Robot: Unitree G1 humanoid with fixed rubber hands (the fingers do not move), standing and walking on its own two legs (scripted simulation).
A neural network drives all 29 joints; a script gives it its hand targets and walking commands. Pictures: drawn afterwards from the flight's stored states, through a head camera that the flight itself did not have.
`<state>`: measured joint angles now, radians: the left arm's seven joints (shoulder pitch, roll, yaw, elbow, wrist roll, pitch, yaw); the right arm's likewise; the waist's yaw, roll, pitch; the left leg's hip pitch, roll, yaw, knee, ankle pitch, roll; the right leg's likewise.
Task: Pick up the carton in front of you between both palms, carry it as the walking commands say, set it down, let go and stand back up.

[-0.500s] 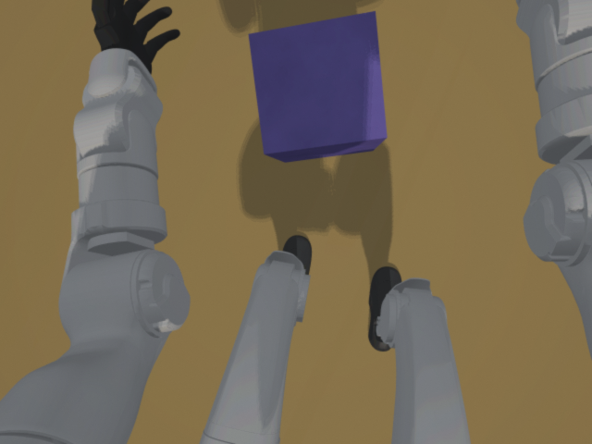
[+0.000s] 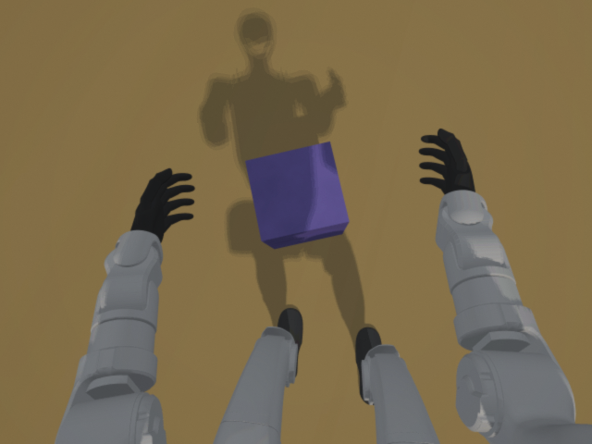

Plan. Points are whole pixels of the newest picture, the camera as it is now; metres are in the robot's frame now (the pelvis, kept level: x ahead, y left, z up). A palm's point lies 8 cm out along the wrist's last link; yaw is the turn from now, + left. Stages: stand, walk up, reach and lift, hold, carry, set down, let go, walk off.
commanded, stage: let go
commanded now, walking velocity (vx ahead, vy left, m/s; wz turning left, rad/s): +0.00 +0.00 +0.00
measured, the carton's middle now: (299, 201) +0.50 +0.11 -0.58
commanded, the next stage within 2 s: stand in 1.12 s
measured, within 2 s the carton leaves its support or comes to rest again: neither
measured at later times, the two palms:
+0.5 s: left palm (121, 354) +0.20 +0.23 -0.01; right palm (552, 297) +0.30 -0.21 -0.03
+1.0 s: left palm (128, 339) +0.22 +0.22 +0.00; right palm out of the picture +0.24 -0.25 +0.00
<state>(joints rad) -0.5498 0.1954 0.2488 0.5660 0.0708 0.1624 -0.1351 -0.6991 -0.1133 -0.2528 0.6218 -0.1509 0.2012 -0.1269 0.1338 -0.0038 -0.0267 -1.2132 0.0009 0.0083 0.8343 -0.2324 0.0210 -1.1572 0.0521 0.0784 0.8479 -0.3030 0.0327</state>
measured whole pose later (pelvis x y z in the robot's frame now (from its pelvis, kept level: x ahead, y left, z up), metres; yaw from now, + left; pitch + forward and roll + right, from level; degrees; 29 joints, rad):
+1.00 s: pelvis +0.07 -0.03 +0.06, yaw +4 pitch -3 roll +1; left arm 0.20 0.23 0.03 0.40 0.02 0.20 -0.03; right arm 0.24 -0.21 -0.02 0.46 0.02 0.09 0.02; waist 0.00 -0.02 0.05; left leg -0.17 -0.01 -0.05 0.49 -0.27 -0.01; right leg -0.09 0.03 0.03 0.49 -0.34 -0.02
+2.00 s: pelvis +0.05 +0.01 +0.06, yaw +2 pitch -3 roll -1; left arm 0.24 0.32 0.04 0.80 0.01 -0.01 0.04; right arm 0.18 -0.29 -0.06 0.84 -0.01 -0.02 -0.02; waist -0.01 -0.03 0.04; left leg -0.20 -0.04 -0.01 0.50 -0.25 0.04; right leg -0.11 0.00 0.07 0.45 -0.30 0.04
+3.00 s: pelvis +0.04 +0.00 +0.07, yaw +3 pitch -3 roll +0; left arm 0.20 0.36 0.02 0.97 0.00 -0.02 0.03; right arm 0.15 -0.34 -0.03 1.00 0.00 -0.02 -0.02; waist -0.01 -0.02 0.05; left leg -0.17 -0.03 -0.03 0.39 -0.17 0.03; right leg -0.08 0.00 0.05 0.36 -0.23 0.02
